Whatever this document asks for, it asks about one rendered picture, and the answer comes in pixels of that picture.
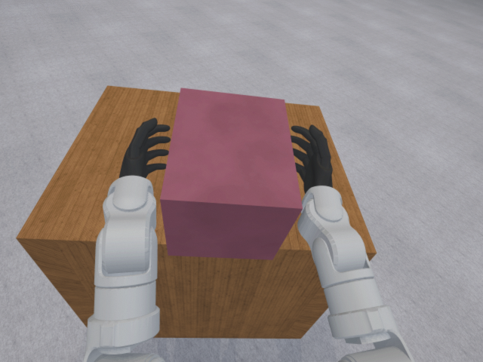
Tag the robot right upper arm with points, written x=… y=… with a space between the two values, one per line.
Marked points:
x=384 y=354

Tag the robot left hand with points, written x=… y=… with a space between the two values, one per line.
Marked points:
x=136 y=157

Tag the carton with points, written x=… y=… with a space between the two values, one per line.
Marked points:
x=230 y=188

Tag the right robot forearm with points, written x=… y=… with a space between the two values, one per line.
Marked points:
x=357 y=312

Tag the pedestal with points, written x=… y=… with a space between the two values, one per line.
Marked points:
x=198 y=297

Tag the left robot forearm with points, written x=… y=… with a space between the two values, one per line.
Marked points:
x=126 y=262

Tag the robot right hand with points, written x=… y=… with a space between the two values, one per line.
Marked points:
x=317 y=169

